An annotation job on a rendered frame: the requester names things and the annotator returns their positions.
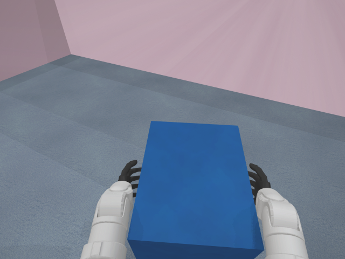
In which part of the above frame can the robot left hand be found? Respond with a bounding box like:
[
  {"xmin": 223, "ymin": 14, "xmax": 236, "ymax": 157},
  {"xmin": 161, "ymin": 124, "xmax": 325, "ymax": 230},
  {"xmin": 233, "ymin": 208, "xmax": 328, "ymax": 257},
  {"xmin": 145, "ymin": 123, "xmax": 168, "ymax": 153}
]
[{"xmin": 118, "ymin": 160, "xmax": 142, "ymax": 197}]

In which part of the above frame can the carton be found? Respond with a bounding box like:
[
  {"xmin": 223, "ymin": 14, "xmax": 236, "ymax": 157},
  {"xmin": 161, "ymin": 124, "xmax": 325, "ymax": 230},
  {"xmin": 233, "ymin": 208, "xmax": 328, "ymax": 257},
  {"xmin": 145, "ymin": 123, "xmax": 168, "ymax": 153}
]
[{"xmin": 127, "ymin": 121, "xmax": 264, "ymax": 259}]

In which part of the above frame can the right robot forearm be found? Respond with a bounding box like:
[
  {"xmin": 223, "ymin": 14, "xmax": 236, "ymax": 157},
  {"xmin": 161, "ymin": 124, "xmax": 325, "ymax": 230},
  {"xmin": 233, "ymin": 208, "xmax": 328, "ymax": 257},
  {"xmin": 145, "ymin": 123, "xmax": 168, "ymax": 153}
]
[{"xmin": 256, "ymin": 188, "xmax": 309, "ymax": 259}]

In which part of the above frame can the left robot forearm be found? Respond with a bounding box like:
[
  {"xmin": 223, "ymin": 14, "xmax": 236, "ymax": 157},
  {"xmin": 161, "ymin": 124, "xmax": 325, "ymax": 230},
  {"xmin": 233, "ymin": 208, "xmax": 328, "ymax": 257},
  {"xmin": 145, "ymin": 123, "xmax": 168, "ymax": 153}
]
[{"xmin": 80, "ymin": 181, "xmax": 133, "ymax": 259}]

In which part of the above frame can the robot right hand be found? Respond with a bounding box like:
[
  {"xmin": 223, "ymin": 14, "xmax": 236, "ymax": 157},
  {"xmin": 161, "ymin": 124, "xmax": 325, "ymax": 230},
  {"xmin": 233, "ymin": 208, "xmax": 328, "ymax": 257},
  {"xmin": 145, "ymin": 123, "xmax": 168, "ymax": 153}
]
[{"xmin": 248, "ymin": 163, "xmax": 271, "ymax": 205}]

